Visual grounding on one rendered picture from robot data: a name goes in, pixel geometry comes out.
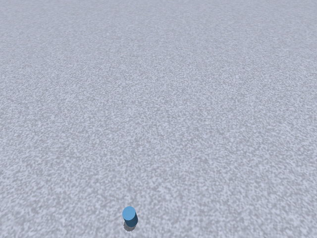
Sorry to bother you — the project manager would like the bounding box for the can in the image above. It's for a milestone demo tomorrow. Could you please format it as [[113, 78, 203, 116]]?
[[122, 206, 138, 227]]

